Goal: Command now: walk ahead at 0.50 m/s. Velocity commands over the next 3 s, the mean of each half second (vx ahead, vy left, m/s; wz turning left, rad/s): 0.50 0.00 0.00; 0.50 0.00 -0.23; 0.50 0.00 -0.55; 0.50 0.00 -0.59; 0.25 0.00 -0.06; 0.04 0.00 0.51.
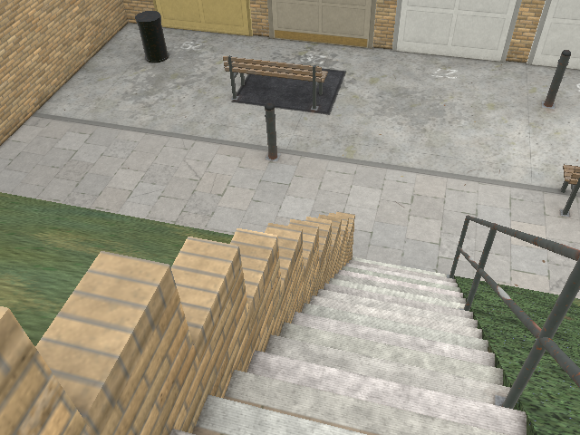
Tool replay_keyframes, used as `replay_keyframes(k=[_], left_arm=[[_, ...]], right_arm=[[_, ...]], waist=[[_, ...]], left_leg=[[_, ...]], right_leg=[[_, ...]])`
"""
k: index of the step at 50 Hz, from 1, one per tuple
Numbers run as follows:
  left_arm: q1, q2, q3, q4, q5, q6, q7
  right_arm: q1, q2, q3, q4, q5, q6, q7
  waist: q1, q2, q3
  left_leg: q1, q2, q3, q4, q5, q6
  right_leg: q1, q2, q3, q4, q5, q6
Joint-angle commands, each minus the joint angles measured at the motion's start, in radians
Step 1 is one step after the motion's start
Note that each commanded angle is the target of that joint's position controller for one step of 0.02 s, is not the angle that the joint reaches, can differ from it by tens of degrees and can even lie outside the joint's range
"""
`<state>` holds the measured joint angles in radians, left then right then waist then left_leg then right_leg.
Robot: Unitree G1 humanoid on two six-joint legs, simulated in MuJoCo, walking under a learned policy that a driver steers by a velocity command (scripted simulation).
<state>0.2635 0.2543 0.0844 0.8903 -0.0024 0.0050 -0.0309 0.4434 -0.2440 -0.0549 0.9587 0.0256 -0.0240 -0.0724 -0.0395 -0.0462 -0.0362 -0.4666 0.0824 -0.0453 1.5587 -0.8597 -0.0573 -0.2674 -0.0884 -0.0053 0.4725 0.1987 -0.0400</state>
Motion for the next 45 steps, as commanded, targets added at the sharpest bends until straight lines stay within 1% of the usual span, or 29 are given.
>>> replay_keyframes(k=[1, 2, 3, 4, 5, 7, 8, 10, 11, 13, 16, 19, 24, 25, 26, 27, 28, 29, 30, 31, 33, 35, 36, 37, 38, 39, 41, 43, 45], left_arm=[[0.400, 0.147, -0.004, 0.100, 0.039, -0.043, -0.026], [0.459, 0.158, 0.002, 0.120, 0.011, -0.034, -0.037], [0.492, 0.113, -0.011, 0.143, -0.003, -0.024, -0.045], [0.445, 0.148, -0.005, 0.162, -0.005, -0.020, -0.037], [0.342, 0.103, -0.023, 0.153, -0.004, -0.032, -0.030], [0.219, 0.013, -0.062, 0.140, 0.017, -0.065, 0.002], [0.226, -0.010, -0.070, 0.132, 0.035, -0.070, 0.009], [0.242, -0.027, -0.087, 0.130, 0.052, -0.067, 0.055], [0.236, -0.025, -0.088, 0.139, 0.039, -0.064, 0.069], [0.254, 0.056, -0.067, 0.145, 0.035, -0.068, 0.072], [0.442, -0.002, -0.065, 0.178, -0.004, -0.081, 0.083], [0.371, -0.025, -0.072, 0.136, 0.002, -0.065, 0.116], [0.331, -0.001, -0.045, 0.113, -0.018, -0.048, 0.096], [0.289, 0.021, -0.031, 0.109, -0.013, -0.048, 0.098], [0.197, 0.075, -0.015, 0.114, -0.001, -0.056, 0.083], [0.133, 0.064, -0.009, 0.105, -0.003, -0.072, 0.062], [0.104, 0.048, -0.004, 0.107, -0.030, -0.079, 0.051], [0.078, 0.056, 0.008, 0.106, -0.048, -0.078, 0.057], [0.179, -0.075, -0.001, 0.101, -0.027, -0.080, 0.060], [0.312, -0.053, -0.006, 0.058, -0.045, -0.077, 0.055], [0.289, -0.038, -0.002, 0.029, -0.061, -0.048, 0.073], [0.168, -0.058, -0.023, -0.057, -0.065, -0.011, 0.089], [0.104, -0.009, -0.010, -0.086, -0.054, 0.002, 0.096], [0.100, -0.023, -0.013, -0.090, -0.036, 0.016, 0.095], [0.168, -0.034, -0.012, -0.068, -0.021, 0.024, 0.086], [0.170, 0.004, -0.001, -0.090, -0.017, 0.026, 0.079], [0.050, 0.021, 0.008, -0.144, -0.036, 0.029, 0.056], [-0.014, -0.013, -0.003, -0.184, -0.012, 0.029, 0.034], [-0.048, -0.002, -0.004, -0.196, 0.000, 0.027, 0.018]], right_arm=[[0.059, 0.043, -0.003, -0.051, 0.007, -0.028, 0.020], [0.096, 0.001, -0.007, -0.059, 0.045, -0.042, 0.023], [0.048, -0.023, -0.008, -0.064, 0.069, -0.049, 0.021], [-0.034, 0.004, 0.004, -0.118, 0.078, -0.043, 0.005], [-0.129, -0.024, 0.011, -0.146, 0.092, -0.017, -0.006], [-0.196, 0.009, 0.024, -0.172, 0.046, -0.003, -0.003], [-0.127, -0.034, 0.009, -0.152, 0.025, -0.002, 0.008], [-0.149, 0.006, 0.017, -0.176, -0.011, 0.017, 0.028], [-0.162, 0.022, 0.018, -0.181, -0.028, 0.029, 0.033], [-0.142, 0.027, 0.018, -0.157, -0.012, 0.037, 0.052], [-0.379, -0.017, -0.002, -0.231, 0.012, 0.008, 0.084], [-0.406, 0.036, 0.010, -0.234, -0.042, -0.008, 0.137], [-0.431, -0.006, 0.002, -0.260, 0.002, 0.003, 0.154], [-0.392, -0.022, -0.005, -0.242, 0.008, -0.004, 0.151], [-0.200, -0.082, -0.033, -0.170, 0.013, 0.002, 0.145], [0.052, -0.151, -0.063, -0.085, -0.001, 0.009, 0.137], [0.240, -0.162, -0.079, -0.022, -0.016, 0.014, 0.124], [0.347, -0.094, -0.063, 0.015, -0.045, 0.012, 0.102], [0.345, -0.053, -0.011, 0.072, -0.077, -0.011, 0.117], [0.283, -0.035, 0.012, 0.027, -0.057, -0.022, 0.127], [0.168, -0.026, 0.010, 0.022, -0.039, -0.032, 0.161], [0.037, -0.149, -0.026, 0.023, -0.075, -0.034, 0.133], [-0.029, -0.062, 0.009, 0.013, -0.082, -0.043, 0.105], [-0.012, -0.040, 0.026, 0.032, -0.095, -0.045, 0.086], [0.010, -0.092, 0.021, 0.048, -0.107, -0.051, 0.071], [0.021, -0.122, 0.009, 0.045, -0.080, -0.057, 0.061], [0.047, -0.038, 0.020, 0.066, -0.039, -0.068, 0.032], [0.056, -0.016, 0.029, 0.078, -0.013, -0.065, 0.013], [0.018, -0.034, 0.028, 0.041, -0.028, -0.064, 0.003]], waist=[[0.069, -0.400, 0.060], [0.080, -0.440, -0.050], [0.091, -0.228, -0.029], [0.056, -0.195, -0.030], [0.027, -0.064, 0.062], [-0.009, -0.044, 0.153], [-0.029, -0.022, 0.124], [-0.041, -0.039, 0.125], [-0.043, -0.034, 0.115], [-0.038, -0.056, 0.090], [0.097, -0.040, 0.189], [0.098, -0.005, 0.188], [0.158, -0.034, 0.250], [0.133, -0.052, 0.219], [0.022, -0.111, 0.127], [-0.075, -0.086, 0.024], [-0.170, -0.046, -0.028], [-0.279, 0.236, 0.066], [-0.157, 0.399, 0.064], [-0.051, 0.416, -0.012], [0.045, 0.055, -0.011], [0.093, 0.183, 0.063], [0.098, 0.101, 0.128], [0.100, 0.101, 0.108], [0.127, 0.130, 0.043], [0.130, 0.149, 0.035], [0.087, 0.155, 0.101], [0.069, 0.169, 0.118], [0.062, 0.172, 0.134]], left_leg=[[-0.649, -0.205, -0.124, 0.810, -0.081, 0.073], [-0.716, -0.199, -0.154, 0.849, -0.024, 0.068], [-0.771, -0.173, -0.146, 0.816, 0.115, 0.097], [-0.817, -0.126, -0.106, 0.788, 0.224, 0.107], [-0.838, -0.044, -0.134, 0.568, 0.369, 0.126], [-0.836, -0.030, -0.196, 0.473, 0.490, 0.121], [-0.806, -0.030, -0.192, 0.286, 0.621, 0.124], [-0.677, -0.007, -0.121, -0.089, 0.842, 0.069], [-0.553, 0.020, -0.079, -0.233, 0.945, 0.050], [-0.417, -0.001, -0.036, -0.218, 1.033, 0.052], [-0.792, 0.022, -0.149, -0.527, 1.145, 0.086], [-0.349, -0.009, -0.049, -0.807, 1.527, 0.074], [-0.241, -0.005, -0.027, -0.989, 1.383, 0.071], [-0.169, 0.025, -0.044, -1.036, 1.396, 0.078], [0.055, 0.017, -0.006, -0.910, 1.411, 0.084], [0.300, 0.003, 0.048, -0.901, 1.380, 0.101], [0.460, 0.016, 0.071, -1.107, 1.322, 0.115], [0.523, 0.049, 0.091, -1.400, 1.286, 0.190], [0.768, 0.143, 0.009, -0.913, 1.780, 0.208], [0.765, 0.167, -0.084, -0.800, 1.812, 0.226], [0.476, 0.221, -0.150, -0.873, 1.231, 0.245], [0.127, 0.404, -0.455, -1.071, 0.772, 0.349], [-0.027, 0.348, -0.384, -1.028, 0.830, 0.320], [-0.051, 0.300, -0.336, -1.021, 0.851, 0.308], [-0.038, 0.282, -0.322, -0.982, 0.902, 0.300], [-0.002, 0.248, -0.278, -0.969, 0.844, 0.277], [0.062, 0.213, -0.200, -0.881, 0.623, 0.212], [0.022, 0.179, -0.112, -0.821, 0.507, 0.197], [-0.137, 0.133, -0.012, -0.794, 0.391, 0.191]], right_leg=[[0.477, -0.177, 0.128, 0.298, 1.012, -0.044], [0.521, -0.235, 0.222, 0.285, 0.920, -0.060], [0.429, -0.261, 0.283, 0.212, 0.555, -0.113], [0.345, -0.331, 0.447, 0.095, 0.194, -0.176], [0.188, -0.331, 0.541, 0.010, -0.174, -0.208], [0.016, -0.281, 0.502, 0.098, -0.090, -0.150], [0.008, -0.210, 0.414, 0.141, -0.112, -0.101], [-0.093, -0.163, 0.348, 0.068, -0.185, -0.112], [-0.148, -0.133, 0.330, 0.060, -0.183, -0.127], [-0.186, -0.136, 0.326, 0.083, -0.213, -0.130], [0.182, -0.150, 0.395, 0.183, -0.437, -0.137], [-0.127, -0.065, 0.233, 0.222, -0.675, -0.134], [-0.084, -0.058, 0.200, 0.388, -0.594, -0.135], [-0.061, -0.068, 0.205, 0.463, -0.553, -0.125], [-0.127, -0.088, 0.215, 0.593, -0.461, -0.116], [-0.164, -0.051, 0.157, 0.810, -0.280, -0.081], [-0.130, 0.012, 0.109, 1.059, -0.083, -0.039], [-0.240, 0.194, 0.032, 1.589, -0.531, 0.017], [-0.672, 0.283, 0.162, 1.865, -1.208, 0.021], [-0.760, 0.236, 0.264, 1.627, -1.101, -0.001], [-0.766, 0.143, 0.199, 1.379, -0.767, -0.026], [-0.774, 0.040, 0.231, 1.157, -0.507, -0.012], [-0.700, 0.045, 0.282, 0.987, -0.376, 0.036], [-0.641, 0.041, 0.244, 0.933, -0.337, 0.064], [-0.577, 0.054, 0.216, 0.965, -0.265, 0.070], [-0.602, 0.059, 0.226, 0.884, -0.152, 0.062], [-0.690, 0.057, 0.314, 0.635, 0.107, 0.037], [-0.589, 0.071, 0.261, 0.500, 0.298, 0.037], [-0.375, 0.098, 0.169, 0.414, 0.435, 0.045]])
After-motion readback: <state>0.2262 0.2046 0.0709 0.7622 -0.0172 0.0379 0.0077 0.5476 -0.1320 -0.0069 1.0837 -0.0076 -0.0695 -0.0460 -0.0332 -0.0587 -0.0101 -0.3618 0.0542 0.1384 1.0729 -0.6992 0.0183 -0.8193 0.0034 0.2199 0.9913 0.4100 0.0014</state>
